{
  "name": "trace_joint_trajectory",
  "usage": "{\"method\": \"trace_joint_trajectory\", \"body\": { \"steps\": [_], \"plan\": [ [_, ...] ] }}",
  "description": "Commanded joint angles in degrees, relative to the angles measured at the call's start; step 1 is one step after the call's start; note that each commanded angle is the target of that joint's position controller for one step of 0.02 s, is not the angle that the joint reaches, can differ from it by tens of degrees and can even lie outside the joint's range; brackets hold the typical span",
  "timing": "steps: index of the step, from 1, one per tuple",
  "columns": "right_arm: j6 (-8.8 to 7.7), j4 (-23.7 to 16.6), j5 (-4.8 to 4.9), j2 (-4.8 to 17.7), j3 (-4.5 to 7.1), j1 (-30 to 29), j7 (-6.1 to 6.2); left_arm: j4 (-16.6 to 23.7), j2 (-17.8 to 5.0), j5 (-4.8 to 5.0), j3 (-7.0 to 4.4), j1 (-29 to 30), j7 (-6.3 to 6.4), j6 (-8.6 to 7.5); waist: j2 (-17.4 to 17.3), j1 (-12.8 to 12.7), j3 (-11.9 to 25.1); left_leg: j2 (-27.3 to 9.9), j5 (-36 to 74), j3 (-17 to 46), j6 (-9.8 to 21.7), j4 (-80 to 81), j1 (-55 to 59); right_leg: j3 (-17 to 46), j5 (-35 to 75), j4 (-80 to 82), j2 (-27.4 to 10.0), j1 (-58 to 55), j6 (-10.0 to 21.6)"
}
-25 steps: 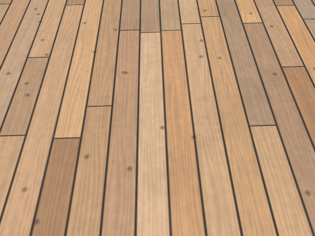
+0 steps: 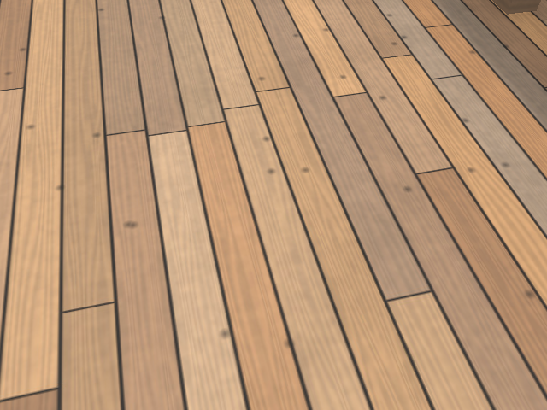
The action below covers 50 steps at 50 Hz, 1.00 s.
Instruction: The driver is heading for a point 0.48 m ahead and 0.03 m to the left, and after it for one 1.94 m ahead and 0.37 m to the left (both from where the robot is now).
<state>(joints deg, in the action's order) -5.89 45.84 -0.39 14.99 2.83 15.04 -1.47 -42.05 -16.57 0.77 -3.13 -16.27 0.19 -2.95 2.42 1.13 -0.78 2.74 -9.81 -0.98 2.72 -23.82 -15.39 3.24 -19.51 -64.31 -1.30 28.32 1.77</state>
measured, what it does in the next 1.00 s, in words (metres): walks ahead, turning left: right foot, then left foot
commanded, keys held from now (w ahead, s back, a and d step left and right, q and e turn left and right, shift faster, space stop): w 0.38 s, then w+q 0.06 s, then q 0.56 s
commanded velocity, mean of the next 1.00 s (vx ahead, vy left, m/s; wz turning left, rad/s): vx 0.33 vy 0.00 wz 0.20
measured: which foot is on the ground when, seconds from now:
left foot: down 0.00-0.36, up 0.38-0.80, down 0.82-1.00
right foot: up 0.00-0.32, down 0.34-0.82, up 0.84-1.00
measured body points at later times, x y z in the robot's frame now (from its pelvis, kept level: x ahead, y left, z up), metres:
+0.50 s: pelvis +0.27 -0.06 +0.00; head +0.30 -0.08 +0.45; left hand +0.41 +0.20 -0.10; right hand +0.34 -0.34 -0.13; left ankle +0.23 +0.09 -0.66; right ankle +0.31 -0.15 -0.74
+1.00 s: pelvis +0.43 -0.03 -0.01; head +0.48 +0.00 +0.44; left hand +0.52 +0.28 -0.12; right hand +0.65 -0.26 -0.10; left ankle +0.49 +0.07 -0.74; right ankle +0.44 -0.18 -0.67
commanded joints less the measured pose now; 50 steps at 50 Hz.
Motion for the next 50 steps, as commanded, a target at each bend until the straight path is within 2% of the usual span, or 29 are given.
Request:
{"method": "trace_joint_trajectory", "body": {
  "steps": [1,4,7,11,14,15,16,17,18,19,20,21,22,23,24,27,29,32,37,39,40,41,42,43,44,45,46,48,50],
  "plan": [
    [-0.92,-2.39,0.45,7.35,1.48,0.08,0.33,4.70,-3.27,-0.35,-0.96,1.01,-0.06,-0.85,-8.19,-0.54,0.92,-15.19,5.42,16.49,10.54,14.27,7.73,1.06,3.99,4.93,-4.75,9.93,-0.90],
    [-0.47,-1.23,0.85,9.30,1.97,1.53,0.81,6.25,-1.93,-0.64,-0.26,6.26,-0.18,-1.18,-6.51,0.72,0.17,-14.57,10.71,11.86,10.38,15.71,8.35,-0.13,12.11,15.53,-5.10,10.69,-2.04],
    [0.17,0.06,1.38,9.99,1.97,3.81,1.04,7.30,-1.06,-0.31,0.16,11.55,-0.79,-1.66,-6.51,2.64,-0.77,-12.85,12.17,7.45,8.81,15.63,8.26,-1.84,20.54,25.73,-3.61,7.28,-2.32],
    [1.21,2.30,1.75,10.52,1.95,7.91,1.11,9.28,-1.50,0.38,0.12,17.50,-1.84,-2.10,-6.60,4.39,-2.39,-15.12,12.24,7.69,8.16,13.85,12.46,-2.55,21.76,32.03,-2.02,6.10,-1.47],
    [2.21,3.18,1.87,11.72,2.37,7.99,1.50,9.91,-3.07,0.35,-0.40,17.43,-2.54,-2.48,-7.42,2.56,-2.07,-17.29,18.51,8.26,6.77,10.00,17.17,-2.81,16.19,35.22,-1.02,3.69,0.80],
    [2.48,3.12,1.92,12.35,2.53,7.04,1.64,9.16,-4.20,0.14,-0.98,14.30,-2.49,-2.57,-7.77,0.30,-0.19,-16.76,26.44,7.26,6.00,6.13,17.49,-4.00,15.18,36.55,0.30,-1.50,1.86],
    [2.72,2.98,1.95,11.97,2.33,6.35,1.77,7.01,-6.18,-0.17,-2.14,7.33,-2.16,-2.52,-6.97,-3.46,4.18,-14.46,34.09,4.97,4.73,-1.96,15.95,-5.40,16.17,38.21,1.73,-11.76,3.48],
    [2.62,1.98,1.16,10.07,1.45,5.84,1.89,4.71,-9.25,-0.60,-3.37,-2.37,-1.57,-2.35,-5.07,-7.60,11.44,-11.85,29.05,2.86,2.80,-14.77,7.94,-1.00,17.92,35.84,-2.89,-27.60,6.20],
    [1.53,0.20,0.40,4.38,-0.43,10.92,1.65,3.82,-15.14,-1.51,-4.68,-8.87,-1.18,-1.89,7.41,-7.14,20.18,-3.47,5.87,-0.83,-1.48,-37.43,-15.18,22.59,12.20,36.46,-17.71,-50.42,14.42],
    [0.34,1.02,0.79,5.19,-0.47,10.86,1.30,3.03,-11.93,-0.56,-3.81,-10.68,-1.27,-1.52,12.09,-7.62,23.95,-0.78,-22.90,6.01,-1.73,-46.83,-24.09,38.14,5.41,44.54,-21.58,-52.50,17.13],
    [-0.22,-0.07,2.56,9.80,0.92,6.65,0.86,3.18,-8.93,-0.41,-2.66,-7.02,-1.24,-1.47,7.37,-7.46,14.91,-4.22,-20.66,7.71,-1.05,-50.83,-29.25,31.11,1.27,45.98,-20.17,-45.57,14.54],
    [-0.26,-0.94,3.05,9.83,0.90,2.73,0.78,3.69,-7.33,-0.47,-2.07,-3.04,-1.16,-1.47,4.07,-6.12,8.79,-6.88,-15.53,6.07,-0.68,-49.09,-28.93,23.03,3.18,47.48,-17.90,-37.02,12.70],
    [0.08,-1.14,2.32,9.12,0.99,0.96,0.89,3.57,-5.73,-0.86,-1.57,0.33,-1.41,-1.69,1.55,-4.34,4.39,-8.65,-11.58,5.41,-0.96,-45.65,-27.12,17.66,6.32,50.02,-15.54,-29.30,11.70],
    [0.95,-0.60,1.83,8.65,1.38,1.69,1.17,3.67,-4.11,-1.37,-1.07,3.19,-1.57,-2.26,2.53,-2.15,2.14,-10.01,-8.86,5.96,-1.46,-42.96,-23.30,12.86,14.19,51.84,-13.71,-23.70,10.69],
    [1.93,0.24,1.77,7.37,1.28,3.65,1.38,3.36,-3.90,-1.64,-1.13,4.94,-1.71,-2.77,3.37,-0.56,1.54,-9.98,-7.76,6.10,-2.29,-42.04,-19.37,8.95,22.54,52.96,-12.87,-19.69,10.45],
    [3.63,0.34,1.34,5.39,1.33,4.94,2.11,1.62,-4.94,-2.22,-1.61,6.55,-1.33,-3.85,2.48,1.62,1.14,-8.28,-3.76,6.15,-4.58,-38.25,-17.15,-0.96,43.75,52.84,-12.17,-15.56,10.64],
    [3.68,-1.08,0.84,4.74,1.19,2.38,1.89,0.98,-5.66,-2.15,-1.79,7.29,-0.38,-3.45,2.24,1.43,1.00,-8.07,3.42,4.90,-4.98,-30.48,-16.87,-5.95,45.22,52.80,-10.80,-15.59,9.70],
    [3.39,-3.68,0.67,3.40,0.66,-3.87,0.50,-0.15,-7.01,-1.74,-2.01,5.89,0.99,-2.23,1.67,-1.42,1.55,-7.19,12.97,2.09,-4.45,-18.92,-14.38,-9.75,43.65,52.17,-10.15,-18.03,8.76],
    [4.04,-7.83,0.48,5.67,1.73,-7.12,-1.46,-1.76,-9.06,-0.06,-2.94,5.09,1.96,0.40,1.64,-2.01,1.92,-6.38,5.72,0.86,-1.92,-12.56,-15.86,-9.38,43.25,45.40,-14.31,-26.75,7.79],
    [4.11,-8.24,0.39,6.90,2.53,-4.35,-1.92,-1.40,-9.47,0.68,-3.27,6.33,2.53,1.51,1.78,-0.28,2.88,-4.18,1.48,-1.26,0.00,-9.76,-12.19,-9.90,47.52,37.78,-14.02,-27.30,6.23],
    [3.81,-7.36,0.42,8.29,3.43,0.08,-1.72,-1.24,-8.81,0.79,-3.12,6.44,2.76,1.97,0.05,1.89,5.10,-1.92,5.86,-2.41,1.61,-4.81,-5.54,-11.60,47.68,29.60,-11.43,-26.00,4.23],
    [3.66,-7.09,0.21,13.09,5.05,4.33,-0.63,-1.03,-8.03,-0.28,-2.78,3.56,2.68,1.82,-6.85,3.09,9.01,-5.37,28.72,5.07,4.81,-2.01,5.60,-13.14,36.84,16.86,-6.40,-19.33,0.17],
    [4.07,-8.17,-0.28,18.45,5.89,4.86,0.68,0.84,-3.18,-3.36,-1.14,0.40,1.94,1.31,-20.29,-0.37,13.38,-19.61,57.31,25.31,15.05,-5.48,21.70,-12.94,-12.04,-2.85,3.29,0.67,-4.64],
    [4.00,-9.73,-0.73,16.13,4.92,5.25,0.61,0.76,-4.38,-2.37,-0.71,-0.21,0.85,0.73,-16.34,1.10,24.13,-24.94,49.10,37.38,22.79,-2.40,27.46,0.29,-22.11,-13.92,6.38,6.28,-5.21],
    [4.10,-11.05,-0.25,13.57,4.50,1.79,0.42,1.18,-7.17,-0.37,-1.41,3.40,0.36,0.79,-10.02,2.23,21.03,-22.22,39.33,32.41,20.56,-0.47,24.06,3.34,-17.90,-15.00,3.55,9.10,-4.41],
    [4.34,-11.44,0.79,11.51,4.01,-1.53,0.70,1.69,-6.97,-0.21,-1.43,6.20,0.63,1.15,-5.97,1.22,15.36,-19.11,30.06,27.44,16.91,0.63,18.54,2.89,-13.28,-11.81,1.66,10.64,-4.09],
    [4.90,-11.75,1.43,9.99,3.52,-3.76,1.09,1.43,-6.76,-0.86,-1.57,7.61,1.31,1.75,-3.08,0.26,11.20,-17.07,23.16,24.91,14.31,2.30,12.33,2.60,-10.25,-7.23,0.10,10.08,-4.28],
    [5.91,-12.64,0.65,9.96,3.45,-6.15,1.75,1.77,-6.51,-1.12,-1.73,7.42,1.76,2.83,-6.27,-2.08,8.05,-13.26,16.68,22.15,12.06,4.87,2.94,1.47,-6.74,1.13,0.51,3.70,-4.61],
    [6.36,-13.16,0.05,11.00,4.01,-5.92,2.35,1.32,-4.94,-0.98,-1.36,6.38,1.91,2.94,-8.33,-2.23,8.56,-11.95,17.02,21.22,11.84,5.18,1.22,0.70,-5.61,7.92,1.92,0.67,-5.51]
  ]
}}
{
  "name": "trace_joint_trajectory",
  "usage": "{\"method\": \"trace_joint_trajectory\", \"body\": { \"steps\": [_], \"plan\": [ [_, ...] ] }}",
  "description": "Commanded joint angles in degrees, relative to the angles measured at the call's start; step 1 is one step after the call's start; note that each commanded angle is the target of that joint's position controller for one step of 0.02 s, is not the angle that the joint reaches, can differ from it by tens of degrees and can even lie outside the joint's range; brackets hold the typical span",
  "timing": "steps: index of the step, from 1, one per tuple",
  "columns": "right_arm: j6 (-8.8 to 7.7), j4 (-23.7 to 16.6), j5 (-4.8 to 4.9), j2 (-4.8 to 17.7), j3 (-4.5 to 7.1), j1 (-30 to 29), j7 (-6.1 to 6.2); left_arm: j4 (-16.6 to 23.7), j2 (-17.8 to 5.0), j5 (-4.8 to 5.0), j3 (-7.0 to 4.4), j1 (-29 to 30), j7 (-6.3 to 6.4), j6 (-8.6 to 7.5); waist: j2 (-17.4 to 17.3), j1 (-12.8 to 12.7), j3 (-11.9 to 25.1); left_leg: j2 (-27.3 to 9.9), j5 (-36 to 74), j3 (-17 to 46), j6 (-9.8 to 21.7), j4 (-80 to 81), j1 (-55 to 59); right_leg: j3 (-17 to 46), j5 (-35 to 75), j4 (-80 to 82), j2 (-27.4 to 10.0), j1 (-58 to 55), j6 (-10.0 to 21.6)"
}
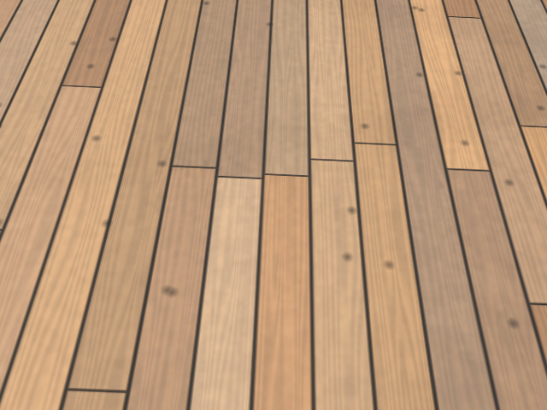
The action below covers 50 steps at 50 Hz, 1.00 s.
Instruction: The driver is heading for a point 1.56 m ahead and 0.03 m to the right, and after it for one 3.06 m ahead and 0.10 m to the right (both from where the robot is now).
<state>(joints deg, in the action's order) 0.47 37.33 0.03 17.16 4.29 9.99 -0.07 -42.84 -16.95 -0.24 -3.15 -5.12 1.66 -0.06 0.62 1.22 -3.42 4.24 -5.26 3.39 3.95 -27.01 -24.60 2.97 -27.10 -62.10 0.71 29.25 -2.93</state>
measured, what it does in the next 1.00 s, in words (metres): walks ahead: right foot, then left foot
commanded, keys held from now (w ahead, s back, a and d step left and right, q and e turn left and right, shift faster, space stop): q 0.12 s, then no key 0.38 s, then w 0.50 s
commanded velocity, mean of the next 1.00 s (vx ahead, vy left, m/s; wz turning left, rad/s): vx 0.16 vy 0.00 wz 0.20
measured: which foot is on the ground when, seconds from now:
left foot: down 0.00-0.26, up 0.28-0.54, down 0.56-0.82, up 0.84-1.00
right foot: up 0.00-0.22, down 0.24-1.00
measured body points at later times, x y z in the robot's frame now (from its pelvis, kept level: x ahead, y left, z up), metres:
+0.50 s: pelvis +0.03 -0.05 +0.01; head +0.05 -0.07 +0.46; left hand +0.10 +0.23 -0.10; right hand +0.22 -0.30 -0.11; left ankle -0.02 +0.10 -0.70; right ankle +0.06 -0.16 -0.73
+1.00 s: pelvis +0.13 -0.06 +0.01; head +0.15 -0.07 +0.46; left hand +0.10 +0.22 -0.10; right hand +0.31 -0.29 -0.10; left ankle +0.12 +0.11 -0.66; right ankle +0.09 -0.15 -0.73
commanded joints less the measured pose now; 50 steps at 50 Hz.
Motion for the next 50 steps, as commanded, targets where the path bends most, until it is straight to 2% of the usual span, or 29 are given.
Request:
{"method": "trace_joint_trajectory", "body": {
  "steps": [1,6,9,11,12,13,14,15,16,18,20,22,25,27,28,29,30,32,34,36,38,40,41,42,43,44,45,47,50],
  "plan": [
    [0.12,-4.76,-0.26,9.46,2.85,-0.52,1.30,1.95,-4.23,0.01,-1.21,-4.72,0.52,0.03,-6.68,-2.07,11.90,-13.22,11.46,16.96,10.49,8.27,10.23,1.18,3.04,8.33,0.22,-1.36,-1.20],
    [1.21,-5.69,0.08,9.79,3.22,-1.41,2.04,2.37,-4.44,0.26,-1.32,-2.91,0.10,0.02,-9.03,-0.87,11.47,-11.60,-5.04,20.48,8.23,9.33,7.27,2.12,7.98,17.33,1.12,-5.57,-1.28],
    [1.72,-5.77,-0.04,8.68,2.73,-1.32,1.85,2.21,-4.78,0.40,-1.54,-3.98,-0.63,-0.72,-10.44,-0.47,11.25,-11.97,-7.06,22.10,7.17,7.65,8.41,1.12,8.78,23.70,0.50,-8.35,-0.01],
    [2.16,-5.55,0.38,7.59,2.14,-1.38,1.90,1.52,-4.23,0.11,-1.67,-6.41,-1.30,-1.29,-10.12,-2.01,10.69,-10.21,-7.62,21.06,4.99,4.90,6.40,-0.80,14.73,34.20,0.32,-14.97,1.96],
    [2.13,-4.96,0.30,6.12,1.62,0.86,1.90,1.74,-5.95,-0.76,-2.09,-7.04,-1.32,-1.40,-7.05,-1.73,9.94,-7.68,-11.62,18.79,2.31,1.46,3.47,2.72,16.47,39.00,-4.16,-18.68,3.98],
    [1.84,-5.68,-0.25,3.42,0.83,2.62,1.81,2.67,-10.98,-2.14,-2.96,-5.95,-1.01,-1.24,6.48,0.94,8.67,-0.27,-20.72,10.21,-1.38,-9.32,-3.23,15.90,19.61,43.91,-15.53,-20.94,9.50],
    [0.99,-6.96,-0.27,6.43,1.80,0.08,1.87,2.78,-10.91,-3.53,-2.99,-5.04,-1.15,-1.31,15.58,-0.26,6.13,2.79,-29.06,5.42,-3.93,-20.00,-5.98,26.74,22.41,47.76,-22.75,-14.43,18.00],
    [0.74,-5.68,-0.29,9.92,2.98,0.37,1.90,4.09,-9.24,-3.05,-2.55,-2.79,-0.98,-1.67,10.92,-0.57,5.28,1.42,-27.55,7.65,-5.13,-29.55,-5.41,24.89,22.20,47.51,-21.63,-13.11,18.86],
    [0.98,-4.12,0.03,9.94,3.37,1.84,1.84,4.21,-8.18,-1.83,-2.36,-0.99,-0.66,-1.72,7.89,0.44,5.06,1.64,-24.63,7.72,-5.90,-33.74,-6.02,20.02,22.41,46.09,-18.52,-13.80,16.54],
    [1.93,-2.14,-0.21,6.53,2.59,3.74,2.18,4.12,-5.32,-0.04,-1.30,0.44,-0.44,-1.72,6.57,0.71,4.47,0.83,-20.65,7.73,-7.98,-37.30,-6.44,14.15,25.76,44.06,-14.73,-16.02,14.03],
    [2.02,-2.16,0.10,3.57,1.49,2.81,2.03,3.37,-3.73,-0.18,-0.63,-0.50,-0.44,-1.32,7.13,0.32,4.80,-0.51,-19.08,4.84,-9.20,-31.73,-3.64,9.43,29.61,43.22,-11.95,-17.23,13.64],
    [1.69,-2.92,0.05,1.22,0.25,-0.01,1.72,2.69,-4.08,-0.29,-0.71,-1.73,-0.40,-0.79,9.28,-1.41,6.16,-3.31,-19.05,0.83,-9.73,-19.94,0.97,7.06,31.59,41.62,-10.43,-19.80,13.11],
    [1.41,-2.40,0.80,2.18,0.34,-0.54,1.47,1.41,-6.61,0.12,-1.25,-5.17,-0.46,0.03,10.71,-2.90,6.86,-3.22,-15.79,-2.09,-9.18,-4.65,7.71,8.93,33.85,39.48,-11.51,-21.68,13.91],
    [1.44,-0.21,0.37,2.75,0.28,2.51,1.46,0.39,-5.36,0.73,-0.61,-6.95,-0.75,-0.32,8.46,-1.74,7.10,-3.02,-5.49,-2.35,-6.70,7.98,17.46,8.58,20.47,40.31,-9.84,-17.27,10.89],
    [1.46,-0.35,-0.05,4.92,0.53,3.44,1.82,0.16,-5.09,0.21,-0.34,-7.60,-1.14,-1.01,5.59,-1.86,7.70,-6.11,-4.35,1.04,-4.71,5.32,22.37,7.78,13.13,39.54,-8.67,-12.44,8.32],
    [1.52,0.24,-0.25,8.79,1.46,4.62,2.08,0.82,-3.76,-0.50,-0.01,-8.03,-1.69,-1.95,-2.41,-3.45,7.99,-9.06,-9.83,4.22,-1.20,1.05,23.00,2.10,4.49,36.15,-3.49,-8.13,6.25],
    [1.33,1.49,-0.27,8.40,1.87,7.33,1.47,1.26,-2.90,-0.20,0.27,-4.61,-1.73,-2.56,-8.26,-0.47,6.56,-10.23,-26.02,8.16,2.72,4.79,17.63,-4.59,-0.02,30.00,1.10,-7.31,3.66],
    [0.02,2.00,-0.50,8.63,1.61,8.87,1.15,3.07,-3.41,1.12,-0.30,0.70,-1.61,-3.45,-13.28,1.77,-1.80,-17.95,-39.14,22.01,7.66,15.41,13.15,-6.16,0.95,19.84,1.49,-0.61,3.22],
    [-1.57,2.45,0.19,7.75,1.24,8.61,1.46,3.72,-4.18,1.85,-0.84,0.50,-1.96,-4.32,-15.44,1.22,-5.10,-21.07,-33.69,25.48,9.16,16.81,13.96,-2.38,-1.94,15.43,-1.72,3.88,5.61],
    [-2.18,2.37,1.05,7.41,1.13,7.62,1.41,3.60,-3.29,2.30,-0.64,-0.02,-3.01,-5.44,-12.93,0.34,-4.06,-19.86,-27.24,21.46,7.59,15.98,15.98,-2.33,-1.54,21.31,-2.87,2.08,7.80],
    [-1.91,1.60,1.68,7.61,1.15,3.71,1.09,0.62,-2.57,1.64,-0.80,-5.39,-3.81,-5.95,-10.70,-3.21,-0.50,-15.00,-19.46,13.33,4.92,13.22,9.41,-6.18,12.79,32.71,0.13,-14.92,7.69],
    [-2.00,1.15,0.71,4.91,0.39,3.13,0.99,-2.92,-4.02,1.25,-1.82,-14.44,-3.79,-5.35,-7.31,-6.69,3.56,-11.10,-16.06,7.89,2.14,4.85,1.78,-4.87,15.42,33.34,0.23,-30.02,6.72],
    [-2.41,-0.29,-0.09,0.67,-0.93,1.66,0.81,-3.75,-7.75,1.25,-2.63,-20.88,-3.20,-5.28,4.10,-8.84,4.99,-5.58,-16.49,1.48,-1.76,-12.65,-5.52,9.97,9.95,40.58,-10.06,-36.48,9.98],
    [-3.47,-3.25,1.30,1.10,-0.68,2.21,1.36,-3.95,-13.94,0.66,-3.92,-24.52,-3.76,-5.44,17.55,-8.88,6.10,-0.99,-27.06,-0.64,-4.00,-28.76,-17.07,35.21,-2.64,50.23,-21.79,-39.62,19.12],
    [-4.34,-2.62,2.47,4.91,0.38,2.72,1.54,-3.17,-10.61,0.46,-2.81,-20.74,-3.69,-5.83,11.41,-6.94,1.80,-4.67,-27.41,3.09,-3.28,-37.68,-22.81,38.75,-10.08,52.14,-23.92,-36.56,21.03],
    [-4.93,-2.02,2.72,5.75,0.62,2.06,1.10,-2.40,-7.73,0.61,-1.95,-17.84,-3.29,-5.99,8.17,-5.85,-1.84,-7.27,-21.43,3.26,-2.02,-39.72,-25.63,32.86,-10.09,51.99,-21.74,-34.59,19.26],
    [-5.24,-1.03,2.19,5.03,0.55,2.10,0.82,-1.78,-6.99,0.25,-1.57,-15.84,-3.12,-6.03,5.63,-4.95,-2.14,-8.86,-16.38,2.07,-1.39,-39.27,-25.15,27.12,-5.40,52.31,-19.04,-33.10,17.39],
    [-5.42,-0.56,0.98,4.03,0.63,1.35,0.14,-1.38,-6.03,-0.09,-0.96,-13.82,-2.87,-5.63,4.37,-3.73,-1.96,-11.09,-9.64,1.25,-1.60,-35.17,-22.13,18.22,7.01,53.34,-15.32,-30.14,15.02],
    [-5.10,-1.08,0.54,2.24,0.09,-0.78,-0.60,-1.92,-6.31,0.40,-0.84,-15.22,-2.37,-5.31,3.85,-4.04,-0.99,-10.51,-3.34,-1.77,-3.79,-27.55,-19.73,9.69,20.48,54.85,-12.57,-28.81,14.99]
  ]
}}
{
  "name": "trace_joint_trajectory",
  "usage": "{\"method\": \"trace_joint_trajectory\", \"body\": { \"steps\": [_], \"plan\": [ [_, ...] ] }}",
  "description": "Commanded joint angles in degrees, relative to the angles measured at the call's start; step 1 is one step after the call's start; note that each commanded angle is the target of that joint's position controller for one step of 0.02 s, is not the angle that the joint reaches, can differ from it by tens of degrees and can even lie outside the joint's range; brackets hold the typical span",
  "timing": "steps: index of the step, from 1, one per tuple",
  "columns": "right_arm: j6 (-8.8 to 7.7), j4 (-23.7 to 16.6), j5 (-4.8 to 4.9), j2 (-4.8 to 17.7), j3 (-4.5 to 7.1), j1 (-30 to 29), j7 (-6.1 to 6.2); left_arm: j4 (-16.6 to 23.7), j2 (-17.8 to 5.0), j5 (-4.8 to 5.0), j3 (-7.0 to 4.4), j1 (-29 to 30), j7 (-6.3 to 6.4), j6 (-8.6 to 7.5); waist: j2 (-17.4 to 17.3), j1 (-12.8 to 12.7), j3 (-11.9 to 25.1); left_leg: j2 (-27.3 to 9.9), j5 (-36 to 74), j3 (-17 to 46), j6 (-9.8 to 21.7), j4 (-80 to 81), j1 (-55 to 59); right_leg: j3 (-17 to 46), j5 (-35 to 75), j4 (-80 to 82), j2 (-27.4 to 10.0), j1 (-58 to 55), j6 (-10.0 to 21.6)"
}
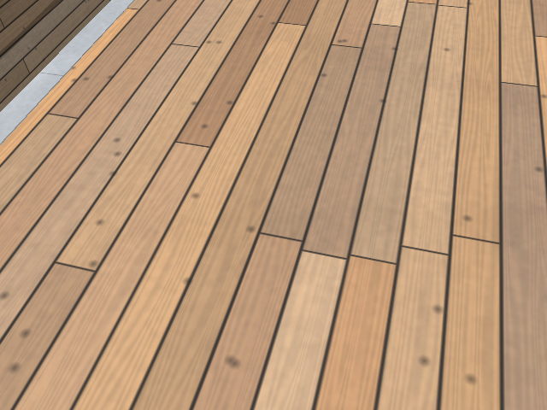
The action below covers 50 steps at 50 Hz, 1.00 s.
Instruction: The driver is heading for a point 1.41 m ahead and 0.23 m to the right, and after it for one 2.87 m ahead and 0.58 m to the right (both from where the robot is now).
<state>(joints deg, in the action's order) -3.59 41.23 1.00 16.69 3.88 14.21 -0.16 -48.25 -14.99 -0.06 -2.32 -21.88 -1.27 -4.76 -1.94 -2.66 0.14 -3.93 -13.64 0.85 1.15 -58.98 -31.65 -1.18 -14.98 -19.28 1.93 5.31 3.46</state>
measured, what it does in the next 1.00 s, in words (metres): walks ahead: left foot, then right foot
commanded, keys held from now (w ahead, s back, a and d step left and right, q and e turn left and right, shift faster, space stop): w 1.00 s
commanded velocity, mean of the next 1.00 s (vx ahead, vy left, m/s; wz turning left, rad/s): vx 0.48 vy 0.00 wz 0.00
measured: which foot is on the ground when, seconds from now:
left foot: up 0.00-0.26, down 0.28-0.84, up 0.86-1.00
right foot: down 0.00-0.30, up 0.32-0.80, down 0.82-1.00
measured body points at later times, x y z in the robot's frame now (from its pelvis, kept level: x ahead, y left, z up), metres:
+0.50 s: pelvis +0.27 +0.07 +0.00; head +0.29 +0.08 +0.45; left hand +0.39 +0.35 -0.12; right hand +0.34 -0.20 -0.11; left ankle +0.29 +0.15 -0.75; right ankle +0.31 -0.10 -0.67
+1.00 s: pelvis +0.56 +0.00 +0.00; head +0.58 -0.01 +0.44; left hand +0.65 +0.27 -0.11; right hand +0.65 -0.28 -0.13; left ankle +0.53 +0.16 -0.66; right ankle +0.59 -0.08 -0.75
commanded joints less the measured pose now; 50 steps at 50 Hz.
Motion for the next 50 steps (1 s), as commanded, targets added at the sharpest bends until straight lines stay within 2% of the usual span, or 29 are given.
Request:
{"method": "trace_joint_trajectory", "body": {
  "steps": [1,4,9,11,12,13,14,15,16,17,18,19,20,22,24,27,30,35,38,39,40,41,42,43,44,45,46,48,50],
  "plan": [
    [-1.03,-5.63,-0.42,1.93,0.14,-6.89,-0.60,3.25,-8.60,0.29,-1.68,1.29,0.79,-0.42,6.01,-0.48,-4.74,-2.01,7.23,0.20,-1.61,8.70,-11.54,11.62,10.97,12.22,-13.08,-4.03,8.40],
    [-1.45,-7.43,-0.05,0.37,-0.83,-12.80,-1.34,2.34,-10.15,0.57,-1.95,-0.55,1.36,0.05,6.46,-2.21,-5.58,-0.22,14.89,-1.57,-2.47,20.24,-6.12,7.30,13.53,12.78,-12.18,-1.10,7.81],
    [-1.85,-9.47,0.51,2.28,-0.62,-17.82,-2.74,0.40,-11.10,1.48,-2.42,-3.03,1.46,0.68,6.26,-1.92,-7.50,0.95,16.02,-0.68,0.03,27.96,-3.50,7.06,16.11,11.38,-16.15,-5.40,6.97],
    [-1.97,-9.23,0.34,3.97,-0.01,-16.00,-2.90,0.17,-12.02,1.43,-2.85,-2.61,1.58,1.13,6.85,0.17,-5.41,2.32,12.40,-1.43,1.92,29.22,0.42,6.37,27.49,7.04,-16.86,-8.89,5.80],
    [-1.89,-8.39,0.18,5.32,0.67,-12.48,-2.65,0.18,-12.80,1.34,-3.13,-2.20,1.68,1.42,7.73,2.42,-2.35,4.00,10.57,-2.81,3.12,29.32,5.93,5.48,38.11,1.99,-16.35,-9.88,5.15],
    [-1.67,-6.05,0.11,7.37,1.90,-4.43,-2.10,0.29,-12.49,1.11,-2.98,-1.61,1.81,1.87,7.29,6.86,3.03,5.76,10.48,-4.44,4.86,30.14,16.82,3.37,46.15,-7.98,-14.09,-8.24,3.83],
    [-1.31,-3.65,-0.05,9.78,2.87,5.70,-1.34,1.10,-10.92,0.35,-2.20,-1.65,2.07,2.02,5.65,11.29,10.43,0.91,9.76,0.47,7.25,27.79,33.90,2.24,38.43,-22.28,-11.82,1.56,1.97],
    [-1.22,-2.57,-1.45,16.03,4.03,11.10,-1.22,2.81,-3.06,0.05,0.13,-9.09,1.61,1.12,-9.46,8.12,20.40,-15.19,-3.10,28.34,16.44,30.42,56.54,0.98,6.58,-46.74,-1.95,24.72,-2.17],
    [-1.20,-2.11,-0.87,11.41,2.76,12.04,-1.40,1.77,-5.28,1.02,-0.12,-7.74,1.21,-0.29,-12.09,9.28,24.25,-18.38,-13.57,44.73,17.54,41.70,56.29,9.30,-16.97,-54.90,0.82,31.75,-1.89],
    [-1.29,-2.04,-0.47,8.72,1.64,7.30,-1.38,3.90,-10.18,2.79,-1.62,-1.02,0.82,-0.98,-8.30,8.79,12.74,-16.45,-15.91,36.67,14.25,43.45,48.09,8.93,-13.99,-57.69,-2.84,37.36,-1.18],
    [-1.24,-2.38,-0.40,7.57,1.18,3.06,-1.37,5.20,-10.27,2.88,-1.52,3.26,0.86,-1.36,-4.06,7.12,6.41,-14.31,-10.98,28.68,12.74,44.55,38.98,6.68,-8.66,-55.34,-5.81,36.87,-0.73],
    [-1.36,-2.37,-0.86,6.21,0.77,-0.07,-1.59,5.36,-9.44,1.81,-1.55,4.93,1.05,-1.34,-1.00,5.15,2.45,-11.83,-4.52,22.76,12.07,46.09,31.08,5.77,-4.57,-51.79,-7.87,34.87,-1.02],
    [-1.81,-2.48,-1.49,4.93,0.41,-2.09,-1.73,4.86,-8.87,1.24,-1.80,3.62,1.15,-0.79,-2.39,2.85,1.39,-9.63,0.35,18.48,11.47,47.65,25.88,6.31,-1.46,-49.01,-9.80,31.04,-1.24],
    [-2.62,-1.76,-1.28,4.52,0.45,-3.25,-1.87,3.65,-6.73,1.04,-1.49,1.05,1.25,0.54,-3.30,0.96,1.32,-7.97,4.76,14.10,12.33,50.52,20.99,5.79,0.79,-46.84,-10.61,27.10,-2.34],
    [-3.26,-0.30,-1.07,5.57,0.68,-2.43,-1.71,4.42,-6.16,0.64,-1.42,3.08,1.57,1.34,-2.34,0.67,-0.76,-7.71,7.89,10.80,13.11,52.45,18.77,5.39,3.67,-43.11,-11.11,29.00,-3.56],
    [-3.00,1.54,-1.02,6.74,0.86,0.23,-0.89,6.55,-5.76,0.08,-1.25,9.79,1.59,1.03,-0.85,2.45,-3.01,-6.89,11.15,7.45,12.77,53.46,20.63,5.09,12.94,-32.87,-11.22,33.47,-4.90],
    [-2.39,2.90,-0.55,8.02,0.96,2.81,-0.33,8.04,-4.28,0.26,-0.58,15.98,0.83,0.11,-0.45,4.94,-3.94,-5.47,12.47,3.75,11.01,53.39,21.78,3.01,21.40,-21.00,-9.27,31.24,-4.75],
    [-0.89,6.16,0.07,9.35,1.24,8.10,0.05,11.20,-4.57,0.97,-0.27,23.81,-0.86,-0.65,-0.36,7.54,-5.34,-9.07,13.18,4.17,10.51,50.00,30.80,2.70,20.16,-12.15,-7.34,32.45,-3.27],
    [0.19,7.09,0.24,10.23,1.64,7.98,0.44,11.72,-6.13,0.90,-0.71,22.68,-1.59,-0.90,-1.65,5.67,-3.83,-11.14,20.89,4.99,9.04,45.37,36.13,2.18,12.96,-9.71,-5.95,29.63,-1.02],
    [0.49,7.05,0.19,10.77,1.76,7.11,0.54,11.08,-7.22,0.85,-1.22,19.66,-1.53,-0.96,-2.48,3.74,-1.81,-10.60,29.36,4.41,8.33,41.57,36.72,0.78,10.77,-9.15,-4.40,24.73,0.01],
    [0.89,6.94,0.04,10.44,1.54,6.02,0.62,9.05,-9.07,0.73,-2.34,12.51,-1.20,-0.99,-2.06,-0.29,2.72,-8.13,37.96,2.24,7.01,32.80,35.43,-1.16,11.29,-7.64,-2.45,14.66,1.64],
    [0.95,6.14,-0.70,8.25,0.52,6.39,0.80,6.57,-12.32,0.40,-3.66,2.56,-0.60,-0.86,-0.08,-4.21,10.76,-5.14,33.25,-0.03,5.12,19.20,27.62,2.35,13.25,-10.25,-6.21,-1.87,4.26],
    [-0.17,4.49,-0.96,1.94,-1.52,13.26,0.27,5.52,-18.69,-0.59,-5.19,-3.74,-0.27,-0.55,12.93,-2.59,20.19,3.74,10.23,-2.89,0.58,-3.96,3.54,27.92,5.18,-8.96,-21.26,-26.06,13.44],
    [-1.52,5.57,-0.52,3.00,-1.53,12.19,-0.02,4.97,-14.48,0.32,-4.13,-5.40,-0.44,-0.31,16.59,-3.80,23.74,7.41,-19.00,4.71,0.17,-13.02,-6.11,43.94,-1.77,0.39,-24.64,-29.73,15.96],
    [-2.37,4.20,1.13,8.24,-0.10,6.94,-0.46,5.45,-11.31,0.54,-2.94,-1.46,-0.33,-0.30,12.09,-3.82,14.65,3.67,-16.94,6.33,1.08,-16.88,-11.75,36.68,-5.25,1.69,-22.89,-23.45,12.81],
    [-2.77,3.05,1.48,8.31,-0.16,2.71,-0.48,6.23,-9.94,0.41,-2.49,2.74,-0.16,-0.18,8.25,-2.45,8.52,0.54,-11.71,4.29,1.59,-14.93,-11.99,29.00,-2.21,2.68,-20.72,-15.11,11.01],
    [-2.69,2.69,0.61,7.67,-0.14,0.56,-0.29,6.47,-8.50,0.12,-2.04,6.07,-0.26,-0.19,5.25,-0.80,3.91,-1.55,-7.53,3.15,1.31,-10.97,-10.39,23.50,2.81,4.60,-18.41,-7.17,10.23],
    [-1.47,3.60,-0.12,6.11,0.02,2.48,-0.15,6.73,-6.71,-0.56,-1.53,9.03,-0.50,-0.73,6.94,2.45,1.82,-3.85,-2.62,3.44,0.59,-6.45,-3.83,17.58,8.86,8.26,-15.36,1.32,9.48],
    [-0.34,4.10,-0.38,4.24,-0.32,3.48,0.07,5.89,-7.41,-0.11,-1.80,8.88,-0.55,-1.48,6.56,3.64,1.14,-4.22,-0.47,2.76,-0.56,-3.77,-2.69,13.74,13.60,10.61,-14.70,4.31,10.45]
  ]
}}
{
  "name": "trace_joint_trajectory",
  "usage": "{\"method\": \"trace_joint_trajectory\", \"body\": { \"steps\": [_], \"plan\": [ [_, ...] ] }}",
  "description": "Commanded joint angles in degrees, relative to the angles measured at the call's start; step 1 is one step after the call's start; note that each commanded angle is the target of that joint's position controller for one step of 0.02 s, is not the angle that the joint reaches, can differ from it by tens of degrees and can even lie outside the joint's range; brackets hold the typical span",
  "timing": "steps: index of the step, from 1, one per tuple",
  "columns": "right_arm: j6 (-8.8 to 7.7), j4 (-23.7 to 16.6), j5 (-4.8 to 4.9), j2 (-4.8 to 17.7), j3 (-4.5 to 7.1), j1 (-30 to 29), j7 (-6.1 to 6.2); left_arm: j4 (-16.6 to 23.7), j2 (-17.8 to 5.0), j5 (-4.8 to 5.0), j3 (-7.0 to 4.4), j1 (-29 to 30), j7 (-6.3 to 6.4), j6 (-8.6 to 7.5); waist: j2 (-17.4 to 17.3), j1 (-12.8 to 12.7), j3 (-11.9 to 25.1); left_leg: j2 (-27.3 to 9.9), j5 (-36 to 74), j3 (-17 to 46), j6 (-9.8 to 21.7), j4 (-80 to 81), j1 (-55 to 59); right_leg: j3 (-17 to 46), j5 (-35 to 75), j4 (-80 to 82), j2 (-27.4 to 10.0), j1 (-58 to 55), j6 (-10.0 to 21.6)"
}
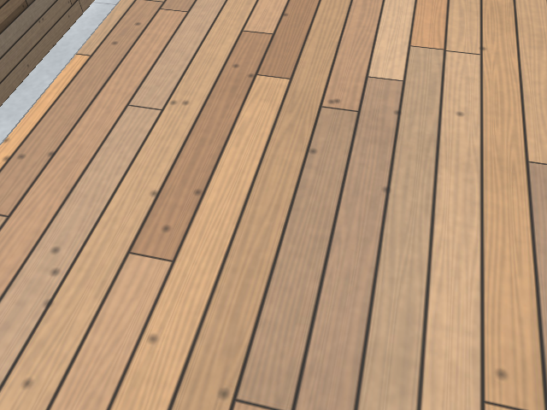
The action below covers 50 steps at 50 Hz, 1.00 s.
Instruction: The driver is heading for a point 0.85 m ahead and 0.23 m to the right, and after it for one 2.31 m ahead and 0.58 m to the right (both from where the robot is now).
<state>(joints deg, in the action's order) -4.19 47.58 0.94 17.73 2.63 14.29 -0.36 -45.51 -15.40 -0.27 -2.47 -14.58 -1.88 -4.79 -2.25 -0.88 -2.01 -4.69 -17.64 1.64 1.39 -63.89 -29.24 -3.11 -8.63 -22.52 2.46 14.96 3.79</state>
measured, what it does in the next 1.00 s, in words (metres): walks ahead, turning right: left foot, then right foot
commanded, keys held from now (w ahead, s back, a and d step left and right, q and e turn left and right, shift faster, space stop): w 0.14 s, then w+e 0.50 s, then e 0.36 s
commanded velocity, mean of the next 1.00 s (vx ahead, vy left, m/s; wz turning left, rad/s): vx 0.41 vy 0.00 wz -0.38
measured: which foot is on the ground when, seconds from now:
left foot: up 0.00-0.32, down 0.34-0.84, up 0.86-1.00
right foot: down 0.00-0.36, up 0.38-0.82, down 0.84-1.00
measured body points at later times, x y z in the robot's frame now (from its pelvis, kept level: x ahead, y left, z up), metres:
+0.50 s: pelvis +0.28 +0.06 +0.00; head +0.31 +0.07 +0.45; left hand +0.37 +0.33 -0.14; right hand +0.38 -0.23 -0.11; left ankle +0.34 +0.15 -0.74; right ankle +0.20 -0.08 -0.66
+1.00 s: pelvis +0.48 -0.03 -0.01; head +0.53 -0.07 +0.43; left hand +0.74 +0.16 -0.10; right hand +0.50 -0.35 -0.13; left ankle +0.49 +0.14 -0.65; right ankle +0.54 -0.13 -0.74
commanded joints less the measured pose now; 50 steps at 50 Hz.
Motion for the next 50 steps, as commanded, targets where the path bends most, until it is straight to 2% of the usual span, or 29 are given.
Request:
{"method": "trace_joint_trajectory", "body": {
  "steps": [1,4,7,10,12,15,16,17,18,19,20,21,22,24,26,28,32,35,38,40,41,42,43,44,45,46,47,49,50],
  "plan": [
    [0.54,-2.77,-0.53,3.00,0.89,1.97,0.42,2.59,-7.69,0.16,-1.87,1.14,0.22,-1.65,6.38,1.89,2.34,-3.64,5.55,1.83,-1.43,3.45,-6.43,14.14,9.03,14.77,-15.09,-4.90,10.42],
    [0.32,-4.53,-0.91,2.37,0.66,-4.07,0.37,1.02,-8.66,0.32,-2.14,-0.99,1.00,-1.32,5.34,0.43,0.46,-3.56,14.89,1.35,-2.53,14.22,-9.28,9.98,11.50,15.97,-13.80,-6.24,9.53],
    [-0.41,-5.88,-0.63,1.08,0.10,-10.20,-0.33,-0.33,-9.57,0.75,-2.28,-3.34,1.55,-0.86,5.37,-1.80,-0.85,-1.62,23.19,-0.60,-2.37,25.49,-6.47,6.54,10.14,16.50,-12.26,-6.60,7.89],
    [-1.01,-7.92,-0.32,1.31,0.03,-16.02,-1.09,-2.55,-10.21,1.42,-2.52,-7.71,1.78,-0.02,4.86,-3.67,-2.35,-0.02,23.79,-0.29,-2.25,31.33,-6.21,8.74,8.90,14.63,-13.96,-10.26,8.02],
    [-1.55,-8.84,-0.19,2.22,0.24,-17.64,-1.70,-3.25,-10.62,1.68,-2.82,-8.45,2.14,0.72,5.31,-3.24,-2.68,0.50,21.39,0.93,-1.49,34.39,-6.51,10.65,9.62,12.03,-15.70,-13.88,7.51],
    [-2.29,-7.94,-0.25,4.60,1.12,-13.85,-1.94,-3.42,-11.56,1.70,-3.40,-7.34,2.66,1.54,6.94,-0.13,-0.42,2.02,15.71,0.50,0.04,36.78,0.93,13.19,14.89,6.58,-16.77,-16.01,5.95],
    [-2.47,-6.38,-0.33,6.09,2.02,-8.34,-1.63,-3.21,-11.29,1.58,-3.26,-6.35,2.70,1.78,6.77,3.07,2.75,3.32,14.76,-0.97,1.25,38.48,9.30,11.95,21.37,0.46,-14.66,-14.80,4.74],
    [-2.55,-4.16,-0.82,9.03,3.34,0.60,-1.05,-2.67,-8.97,0.92,-2.37,-6.46,2.66,1.79,5.56,6.89,9.94,0.63,15.68,0.77,3.43,36.23,24.05,9.85,19.89,-11.20,-11.18,-9.12,2.91],
    [-2.32,-3.29,-2.05,14.28,4.66,8.27,-0.50,-0.75,-3.44,0.30,-0.72,-10.54,2.47,1.24,-4.71,7.31,19.95,-13.28,11.84,18.35,9.46,35.24,46.72,5.56,2.28,-32.36,-3.86,9.83,-0.81],
    [-1.68,-2.49,-1.48,12.78,4.35,10.08,-0.68,-0.80,-1.80,1.50,-0.08,-13.65,2.38,0.39,-16.05,6.58,25.62,-19.97,0.49,37.98,14.22,43.66,53.34,8.26,-25.26,-45.66,0.40,22.39,-2.32],
    [-1.58,-3.05,-0.98,8.10,2.95,7.03,-0.65,-0.61,-8.27,2.90,-1.81,-9.97,2.36,0.05,-9.44,7.23,17.63,-18.16,-5.72,33.51,11.76,46.18,47.03,11.75,-23.17,-50.97,-3.13,27.34,-1.99],
    [-1.51,-3.44,-0.85,5.98,2.34,3.55,-0.44,0.63,-9.32,3.20,-2.26,-5.69,2.44,0.06,-6.52,6.38,11.04,-16.49,-4.45,25.38,9.72,47.32,39.67,10.04,-18.27,-50.96,-5.76,28.56,-1.69],
    [-1.63,-3.27,-1.06,4.46,1.88,-0.01,-0.49,0.98,-8.64,2.65,-2.36,-3.82,2.61,0.31,-3.62,4.71,6.66,-14.28,0.36,19.58,8.88,49.42,32.17,9.29,-13.95,-48.54,-7.74,26.69,-1.95],
    [-2.19,-2.93,-1.72,2.60,1.53,-3.92,-0.54,0.76,-6.67,2.16,-2.74,-4.89,2.54,1.71,-5.32,1.65,3.24,-11.34,6.97,11.02,7.93,53.06,23.38,9.59,-8.95,-44.79,-10.40,21.10,-2.34],
    [-2.80,-2.18,-1.69,3.09,1.93,-5.02,-0.47,1.41,-4.59,2.18,-2.56,-4.66,2.44,3.05,-4.07,0.56,1.61,-11.02,12.09,5.65,8.77,55.54,20.27,8.97,-6.75,-43.35,-11.08,20.56,-2.91],
    [-3.06,-1.26,-1.78,4.33,2.45,-4.72,-0.12,2.78,-4.16,1.82,-2.58,-2.62,2.47,3.67,-2.29,0.36,0.37,-11.10,16.02,1.61,9.38,56.70,20.36,9.29,-2.80,-39.77,-11.36,23.00,-3.53],
    [-2.40,-0.17,-1.69,6.22,3.00,-3.68,0.64,4.85,-3.16,1.62,-2.09,2.98,1.17,3.10,-0.77,1.97,-0.95,-9.48,19.95,-6.39,8.46,57.33,22.61,6.80,8.31,-26.35,-10.64,22.88,-3.58],
    [-1.11,0.31,-1.20,7.68,3.34,-2.68,1.40,7.55,-2.32,0.86,-1.62,9.08,-0.13,2.80,0.17,3.81,-2.76,-9.35,31.95,-11.23,7.57,54.09,24.22,2.12,11.27,-17.57,-8.64,20.29,-3.22],
    [0.53,0.69,0.22,9.53,3.95,-2.14,1.91,9.54,-4.03,0.71,-2.40,9.32,-1.16,3.30,-1.75,2.78,-0.69,-10.79,42.41,-12.64,5.89,47.60,29.57,0.20,7.10,-14.04,-6.39,17.64,-1.55],
    [1.42,0.02,1.39,10.67,4.50,-3.76,2.29,9.03,-6.76,0.53,-3.80,3.80,-1.41,3.71,-3.06,-0.82,2.87,-10.63,52.41,-13.07,4.30,37.88,31.07,-1.85,2.33,-12.46,-2.94,10.70,0.73],
    [1.82,-0.40,1.69,10.04,4.35,-4.80,2.30,7.41,-9.11,0.58,-5.16,-2.89,-1.11,3.68,-1.60,-4.59,6.18,-8.71,51.00,-14.05,2.55,28.20,29.38,-2.44,5.96,-8.09,-0.63,2.23,2.47],
    [1.62,-0.42,0.68,8.18,3.70,-2.69,1.99,6.22,-12.76,0.43,-6.67,-8.27,0.19,3.85,3.87,-6.93,9.64,-5.19,37.28,-14.72,-1.07,13.92,21.39,2.12,20.48,-4.37,-2.03,-9.73,4.74],
    [1.23,-1.94,-3.59,0.49,1.55,3.55,1.18,7.25,-18.71,0.37,-7.20,-5.88,1.54,4.41,20.37,0.71,13.86,3.27,-18.84,-13.39,-4.89,-6.31,0.98,21.20,49.53,-11.25,-16.01,-26.25,12.01],
    [0.45,-2.10,-2.25,3.54,1.21,5.84,0.47,10.82,-17.89,-0.58,-6.34,-4.83,0.73,3.56,16.20,-0.84,27.38,8.14,-25.86,0.20,-5.58,-18.64,-6.14,42.48,37.91,-4.41,-25.11,-32.34,22.16],
    [0.31,-2.94,0.01,7.52,2.32,-1.15,0.28,11.74,-14.28,-0.22,-5.62,-3.10,0.09,3.16,7.20,-3.75,24.47,5.32,-19.76,3.98,-4.26,-18.92,-8.74,37.29,29.69,-0.68,-22.08,-28.90,19.45],
    [0.47,-4.45,0.35,6.86,2.13,-4.63,0.73,11.38,-12.43,0.78,-5.07,0.06,0.18,2.86,4.97,-2.33,16.81,3.60,-14.08,3.13,-3.52,-14.69,-10.93,31.58,22.63,0.72,-19.28,-21.69,16.40],
    [0.95,-3.78,-0.66,6.52,2.14,-5.27,1.52,11.50,-10.73,1.24,-4.56,2.66,0.54,2.94,2.04,-0.67,12.04,1.51,-10.50,3.31,-3.70,-10.70,-9.77,28.05,18.95,1.98,-16.94,-14.27,14.03],
    [2.39,-3.85,-1.23,7.47,2.63,-4.33,2.13,12.46,-9.79,-0.04,-4.16,5.58,1.34,3.42,4.80,2.18,9.47,0.81,-7.11,3.77,-3.52,-5.21,-3.06,24.85,17.44,4.22,-14.34,-3.73,12.41],
    [2.80,-3.74,-1.40,6.72,2.56,-3.48,2.24,12.81,-10.04,-0.45,-4.26,6.04,1.53,3.45,5.45,2.74,9.55,1.48,-6.41,3.22,-3.83,-2.83,-1.39,23.67,19.33,4.42,-13.54,-1.53,12.32]
  ]
}}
